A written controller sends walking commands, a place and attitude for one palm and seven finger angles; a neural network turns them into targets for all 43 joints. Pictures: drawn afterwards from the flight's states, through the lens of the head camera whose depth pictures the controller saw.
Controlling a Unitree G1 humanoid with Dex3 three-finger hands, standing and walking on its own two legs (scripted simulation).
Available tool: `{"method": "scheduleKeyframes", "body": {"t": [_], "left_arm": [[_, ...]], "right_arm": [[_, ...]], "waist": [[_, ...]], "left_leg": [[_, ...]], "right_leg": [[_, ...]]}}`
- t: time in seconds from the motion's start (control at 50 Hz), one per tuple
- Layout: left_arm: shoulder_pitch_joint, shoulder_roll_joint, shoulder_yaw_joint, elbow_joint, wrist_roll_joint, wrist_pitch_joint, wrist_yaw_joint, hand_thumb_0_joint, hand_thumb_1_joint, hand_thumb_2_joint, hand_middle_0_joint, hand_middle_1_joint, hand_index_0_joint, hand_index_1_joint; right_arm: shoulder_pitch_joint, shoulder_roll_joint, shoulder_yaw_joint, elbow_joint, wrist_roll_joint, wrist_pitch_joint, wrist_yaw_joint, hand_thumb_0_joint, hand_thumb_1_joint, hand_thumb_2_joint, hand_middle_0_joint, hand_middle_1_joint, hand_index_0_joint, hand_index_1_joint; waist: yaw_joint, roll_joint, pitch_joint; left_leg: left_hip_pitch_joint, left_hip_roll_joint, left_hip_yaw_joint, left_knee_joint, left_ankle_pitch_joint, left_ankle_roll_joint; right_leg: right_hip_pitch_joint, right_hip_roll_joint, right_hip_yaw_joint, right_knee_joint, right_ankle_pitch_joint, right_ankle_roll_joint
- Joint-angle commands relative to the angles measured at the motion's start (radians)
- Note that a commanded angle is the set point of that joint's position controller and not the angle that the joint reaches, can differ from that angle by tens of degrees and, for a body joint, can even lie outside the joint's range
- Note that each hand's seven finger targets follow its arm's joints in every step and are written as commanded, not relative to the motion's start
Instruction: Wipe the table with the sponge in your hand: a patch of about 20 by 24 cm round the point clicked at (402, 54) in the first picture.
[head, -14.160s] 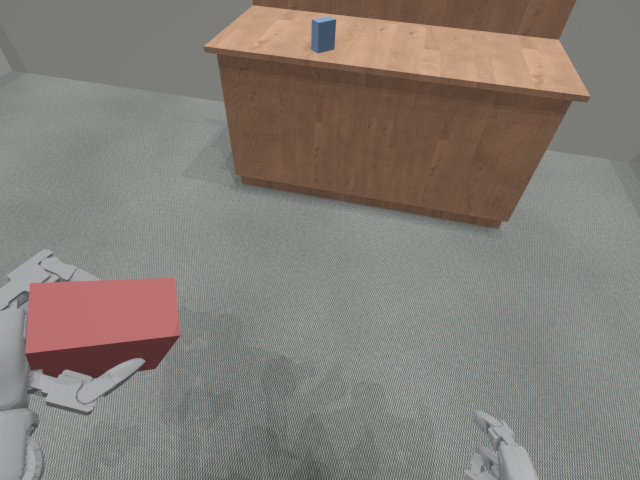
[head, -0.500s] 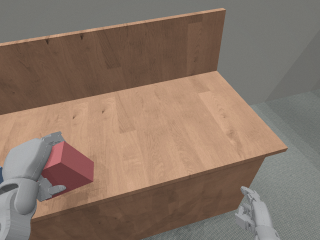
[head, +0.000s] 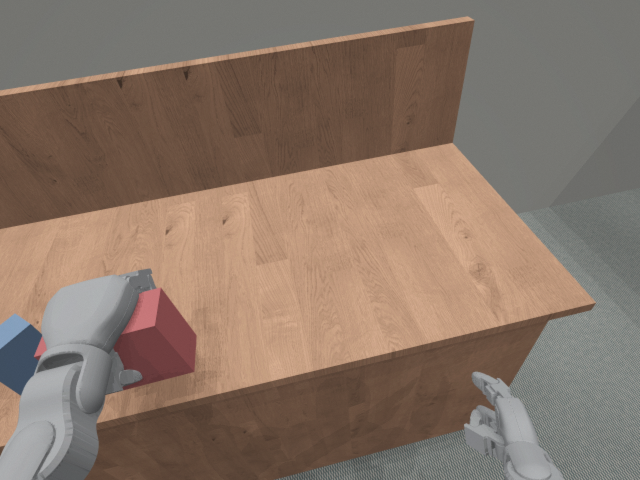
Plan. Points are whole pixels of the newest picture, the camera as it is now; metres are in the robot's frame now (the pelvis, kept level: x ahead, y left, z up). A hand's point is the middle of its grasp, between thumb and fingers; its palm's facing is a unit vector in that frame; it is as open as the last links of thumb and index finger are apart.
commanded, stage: turn the palm down, sponge in hand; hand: left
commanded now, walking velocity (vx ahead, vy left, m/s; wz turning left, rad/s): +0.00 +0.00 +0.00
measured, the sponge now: (132, 351) +0.22 +0.29 +0.06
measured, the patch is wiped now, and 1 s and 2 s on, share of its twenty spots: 0.00 0.00 0.00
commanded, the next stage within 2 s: move the sponge above the wiping area in 0.34 s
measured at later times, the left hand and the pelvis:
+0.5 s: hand (138, 334) +0.22 +0.26 +0.10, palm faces +0.02 -0.08 -1.00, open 9.8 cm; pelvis +0.00 -0.02 +0.00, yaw -1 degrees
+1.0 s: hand (136, 329) +0.24 +0.28 +0.08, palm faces +0.00 -0.08 -1.00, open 9.8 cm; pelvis +0.00 -0.01 +0.00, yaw +0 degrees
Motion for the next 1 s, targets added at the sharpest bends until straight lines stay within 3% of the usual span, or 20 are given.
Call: {"method": "scheduleKeyframes", "body": {"t": [0.0, 0.02, 0.04, 0.12, 0.14, 0.22, 0.24, 0.32, 0.34, 0.42, 0.48, 0.52, 0.54, 0.62, 0.64, 0.72, 0.74, 0.82, 0.84, 0.98], "left_arm": [[-0.209, 0.246, 0.188, -0.211, 0.020, -0.027, 0.054, 0.000, 0.100, 1.300, -1.200, -1.600, -1.200, -1.600], [-0.204, 0.286, 0.226, -0.208, 0.025, -0.017, 0.055, 0.000, 0.100, 1.300, -1.200, -1.600, -1.200, -1.600], [-0.212, 0.204, 0.159, -0.218, 0.017, -0.022, 0.055, 0.000, 0.100, 1.300, -1.200, -1.600, -1.200, -1.600], [-0.215, 0.273, 0.213, -0.207, 0.024, -0.015, 0.059, 0.000, 0.100, 1.300, -1.200, -1.600, -1.200, -1.600], [-0.218, 0.197, 0.146, -0.203, 0.017, -0.018, 0.056, 0.000, 0.100, 1.300, -1.200, -1.600, -1.200, -1.600], [-0.221, 0.267, 0.200, -0.187, 0.019, -0.012, 0.054, 0.000, 0.100, 1.300, -1.200, -1.600, -1.200, -1.600], [-0.223, 0.203, 0.149, -0.190, 0.016, -0.019, 0.054, 0.000, 0.100, 1.300, -1.200, -1.600, -1.200, -1.600], [-0.226, 0.276, 0.206, -0.190, 0.022, -0.024, 0.055, 0.000, 0.100, 1.300, -1.200, -1.600, -1.200, -1.600], [-0.222, 0.204, 0.151, -0.187, 0.017, -0.030, 0.056, 0.000, 0.100, 1.300, -1.200, -1.600, -1.200, -1.600], [-0.215, 0.279, 0.218, -0.182, 0.018, -0.032, 0.064, 0.000, 0.100, 1.300, -1.200, -1.600, -1.200, -1.600], [-0.188, 0.225, 0.186, -0.139, 0.006, -0.036, 0.067, 0.000, 0.100, 1.300, -1.200, -1.600, -1.200, -1.600], [-0.207, 0.303, 0.245, -0.123, 0.016, -0.025, 0.068, 0.000, 0.100, 1.300, -1.200, -1.600, -1.200, -1.600], [-0.237, 0.221, 0.172, -0.130, 0.013, -0.031, 0.064, 0.000, 0.100, 1.300, -1.200, -1.600, -1.200, -1.600], [-0.230, 0.261, 0.197, -0.135, 0.014, -0.047, 0.059, 0.000, 0.100, 1.300, -1.200, -1.600, -1.200, -1.600], [-0.244, 0.200, 0.147, -0.128, 0.011, -0.056, 0.058, 0.000, 0.100, 1.300, -1.200, -1.600, -1.200, -1.600], [-0.258, 0.276, 0.211, -0.115, 0.024, -0.074, 0.070, 0.000, 0.100, 1.300, -1.200, -1.600, -1.200, -1.600], [-0.260, 0.232, 0.182, -0.098, 0.025, -0.076, 0.074, 0.000, 0.100, 1.300, -1.200, -1.600, -1.200, -1.600], [-0.293, 0.275, 0.216, -0.077, 0.033, -0.075, 0.089, 0.000, 0.100, 1.300, -1.200, -1.600, -1.200, -1.600], [-0.304, 0.217, 0.167, -0.062, 0.029, -0.074, 0.092, 0.000, 0.100, 1.300, -1.200, -1.600, -1.200, -1.600], [-0.285, 0.213, 0.164, -0.015, 0.027, -0.066, 0.088, 0.000, 0.100, 1.300, -1.200, -1.600, -1.200, -1.600]], "right_arm": [[-0.203, -0.099, -0.041, -0.165, -0.002, -0.057, -0.003, 0.000, -0.900, -0.900, 0.200, 0.300, 0.200, 0.300], [-0.220, -0.102, -0.036, -0.167, -0.004, -0.057, -0.005, 0.000, -0.900, -0.900, 0.200, 0.300, 0.200, 0.300], [-0.214, -0.084, -0.032, -0.173, 0.002, -0.063, -0.002, 0.000, -0.900, -0.900, 0.200, 0.300, 0.200, 0.300], [-0.224, -0.103, -0.040, -0.164, 0.000, -0.062, -0.002, 0.000, -0.900, -0.900, 0.200, 0.300, 0.200, 0.300], [-0.214, -0.087, -0.036, -0.170, 0.005, -0.067, 0.000, 0.000, -0.900, -0.900, 0.200, 0.300, 0.200, 0.300], [-0.224, -0.104, -0.042, -0.165, 0.003, -0.065, -0.005, 0.000, -0.900, -0.900, 0.200, 0.300, 0.200, 0.300], [-0.217, -0.089, -0.040, -0.170, 0.007, -0.071, -0.002, 0.000, -0.900, -0.900, 0.200, 0.300, 0.200, 0.300], [-0.224, -0.105, -0.045, -0.166, 0.003, -0.070, -0.005, 0.000, -0.900, -0.900, 0.200, 0.300, 0.200, 0.300], [-0.214, -0.088, -0.043, -0.170, 0.007, -0.075, -0.003, 0.000, -0.900, -0.900, 0.200, 0.300, 0.200, 0.300], [-0.218, -0.105, -0.049, -0.165, 0.003, -0.075, -0.005, 0.000, -0.900, -0.900, 0.200, 0.300, 0.200, 0.300], [-0.194, -0.104, -0.057, -0.158, 0.007, -0.074, -0.003, 0.000, -0.900, -0.900, 0.200, 0.300, 0.200, 0.300], [-0.208, -0.115, -0.053, -0.152, 0.006, -0.072, -0.006, 0.000, -0.900, -0.900, 0.200, 0.300, 0.200, 0.300], [-0.206, -0.097, -0.048, -0.161, 0.011, -0.076, -0.005, 0.000, -0.900, -0.900, 0.200, 0.300, 0.200, 0.300], [-0.208, -0.108, -0.053, -0.156, 0.007, -0.081, -0.008, 0.000, -0.900, -0.900, 0.200, 0.300, 0.200, 0.300], [-0.194, -0.096, -0.052, -0.159, 0.010, -0.087, -0.008, 0.000, -0.900, -0.900, 0.200, 0.300, 0.200, 0.300], [-0.190, -0.110, -0.059, -0.149, 0.005, -0.090, -0.012, 0.000, -0.900, -0.900, 0.200, 0.300, 0.200, 0.300], [-0.182, -0.099, -0.057, -0.148, 0.008, -0.091, -0.012, 0.000, -0.900, -0.900, 0.200, 0.300, 0.200, 0.300], [-0.179, -0.112, -0.062, -0.139, 0.007, -0.086, -0.013, 0.000, -0.900, -0.900, 0.200, 0.300, 0.200, 0.300], [-0.176, -0.099, -0.059, -0.145, 0.011, -0.091, -0.014, 0.000, -0.900, -0.900, 0.200, 0.300, 0.200, 0.300], [-0.159, -0.110, -0.065, -0.133, 0.012, -0.082, -0.009, 0.000, -0.900, -0.900, 0.200, 0.300, 0.200, 0.300]], "waist": [[-0.002, -0.038, -0.203], [0.005, -0.033, -0.183], [-0.011, -0.047, -0.199], [0.002, -0.013, -0.177], [-0.012, -0.029, -0.175], [-0.002, -0.043, -0.160], [-0.013, -0.059, -0.166], [0.001, -0.031, -0.154], [-0.011, -0.055, -0.165], [0.004, -0.046, -0.159], [-0.007, -0.072, -0.154], [0.001, -0.053, -0.150], [-0.016, -0.062, -0.155], [-0.010, -0.042, -0.146], [-0.023, -0.056, -0.152], [-0.010, -0.046, -0.157], [-0.017, -0.064, -0.166], [-0.013, -0.040, -0.172], [-0.022, -0.053, -0.173], [-0.023, -0.051, -0.182]], "left_leg": [[0.101, -0.023, -0.053, -0.044, 0.156, 0.030], [0.095, -0.027, -0.058, -0.042, 0.143, 0.030], [0.101, -0.025, -0.041, -0.033, 0.162, 0.031], [0.098, -0.032, -0.051, -0.039, 0.144, 0.028], [0.094, -0.028, -0.039, -0.035, 0.152, 0.029], [0.094, -0.036, -0.046, -0.040, 0.118, 0.030], [0.091, -0.033, -0.033, -0.033, 0.130, 0.031], [0.095, -0.039, -0.043, -0.038, 0.114, 0.031], [0.095, -0.036, -0.029, -0.032, 0.122, 0.033], [0.095, -0.040, -0.041, -0.036, 0.111, 0.032], [0.086, -0.036, -0.027, -0.028, 0.127, 0.033], [0.082, -0.043, -0.035, -0.028, 0.119, 0.030], [0.080, -0.039, -0.022, -0.024, 0.124, 0.032], [0.097, -0.043, -0.036, -0.024, 0.115, 0.033], [0.094, -0.037, -0.027, -0.024, 0.111, 0.035], [0.098, -0.042, -0.037, -0.026, 0.112, 0.034], [0.093, -0.039, -0.029, -0.022, 0.121, 0.035], [0.092, -0.042, -0.038, -0.030, 0.110, 0.031], [0.088, -0.039, -0.024, -0.024, 0.111, 0.033], [0.075, -0.037, -0.035, -0.033, 0.129, 0.031]], "right_leg": [[-0.005, 0.037, 0.059, -0.077, 0.109, -0.046], [-0.012, 0.048, 0.095, -0.088, 0.092, -0.055], [-0.007, 0.035, 0.065, -0.077, 0.108, -0.045], [-0.019, 0.044, 0.106, -0.095, 0.094, -0.055], [-0.015, 0.032, 0.070, -0.083, 0.097, -0.046], [-0.028, 0.040, 0.115, -0.106, 0.064, -0.050], [-0.022, 0.031, 0.087, -0.094, 0.073, -0.043], [-0.030, 0.038, 0.123, -0.110, 0.055, -0.050], [-0.023, 0.029, 0.093, -0.099, 0.062, -0.042], [-0.026, 0.038, 0.130, -0.111, 0.052, -0.050], [-0.021, 0.027, 0.106, -0.101, 0.087, -0.041], [-0.025, 0.036, 0.139, -0.108, 0.072, -0.049], [-0.025, 0.027, 0.104, -0.096, 0.081, -0.041], [-0.043, 0.038, 0.127, -0.109, 0.074, -0.047], [-0.042, 0.029, 0.094, -0.101, 0.068, -0.039], [-0.040, 0.039, 0.124, -0.107, 0.074, -0.049], [-0.036, 0.032, 0.094, -0.095, 0.082, -0.043], [-0.037, 0.042, 0.114, -0.101, 0.074, -0.051], [-0.038, 0.033, 0.085, -0.093, 0.076, -0.042], [-0.024, 0.037, 0.065, -0.080, 0.115, -0.044]]}}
